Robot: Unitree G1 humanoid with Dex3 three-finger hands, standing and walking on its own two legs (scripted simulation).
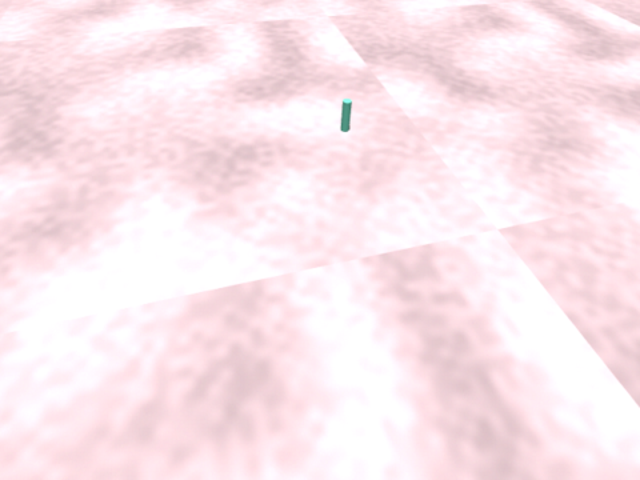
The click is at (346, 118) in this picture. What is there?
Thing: slim round
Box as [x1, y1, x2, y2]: [341, 99, 351, 131]
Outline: 344,99 342,105 341,130 343,131 348,130 351,100
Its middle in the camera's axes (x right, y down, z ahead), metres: +0.15 -0.70 +2.18
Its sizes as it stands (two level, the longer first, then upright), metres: 0.048 0.048 0.176
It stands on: the floor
